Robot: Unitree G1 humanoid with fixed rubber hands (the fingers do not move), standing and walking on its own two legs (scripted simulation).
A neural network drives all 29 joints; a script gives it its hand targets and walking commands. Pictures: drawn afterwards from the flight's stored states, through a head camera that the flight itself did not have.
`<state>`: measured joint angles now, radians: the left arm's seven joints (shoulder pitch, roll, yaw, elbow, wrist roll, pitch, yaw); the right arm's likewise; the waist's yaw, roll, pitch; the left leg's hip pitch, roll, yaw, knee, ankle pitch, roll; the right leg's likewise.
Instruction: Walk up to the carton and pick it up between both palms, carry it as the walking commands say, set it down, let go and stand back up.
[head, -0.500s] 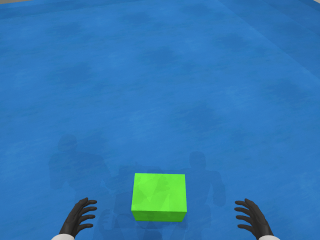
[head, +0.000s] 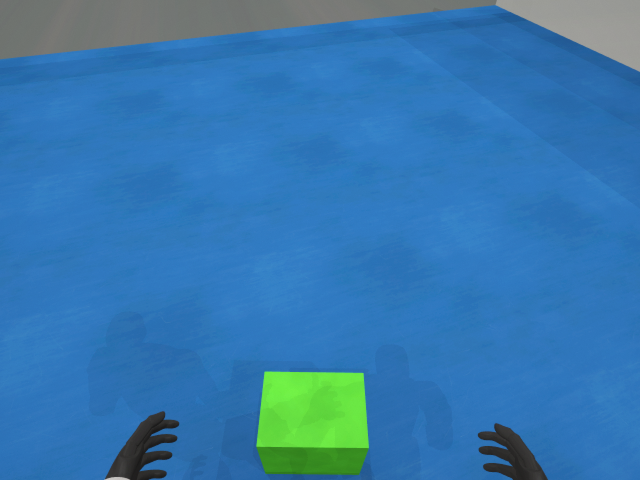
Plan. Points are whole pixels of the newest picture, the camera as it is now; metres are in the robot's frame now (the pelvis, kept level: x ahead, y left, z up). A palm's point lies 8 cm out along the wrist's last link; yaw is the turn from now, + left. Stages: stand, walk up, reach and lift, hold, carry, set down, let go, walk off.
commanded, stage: stand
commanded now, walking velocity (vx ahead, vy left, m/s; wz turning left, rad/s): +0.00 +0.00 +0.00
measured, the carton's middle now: (313, 424) +0.41 +0.03 -0.65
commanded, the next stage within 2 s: none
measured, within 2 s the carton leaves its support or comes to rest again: neither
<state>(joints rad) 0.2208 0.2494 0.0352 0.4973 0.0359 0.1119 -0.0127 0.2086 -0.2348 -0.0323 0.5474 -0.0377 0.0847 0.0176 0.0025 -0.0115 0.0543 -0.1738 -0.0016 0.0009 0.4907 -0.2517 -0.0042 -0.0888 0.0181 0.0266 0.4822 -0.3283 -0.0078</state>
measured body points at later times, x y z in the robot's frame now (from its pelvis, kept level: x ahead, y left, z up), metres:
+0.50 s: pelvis +0.02 +0.01 +0.00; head +0.02 +0.02 +0.45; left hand +0.15 +0.31 -0.10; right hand +0.15 -0.29 -0.09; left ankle +0.01 +0.12 -0.74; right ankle -0.04 -0.11 -0.74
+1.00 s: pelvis +0.00 +0.02 +0.01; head +0.00 +0.03 +0.46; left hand +0.11 +0.33 -0.11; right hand +0.10 -0.30 -0.10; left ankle +0.01 +0.12 -0.74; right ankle -0.04 -0.11 -0.74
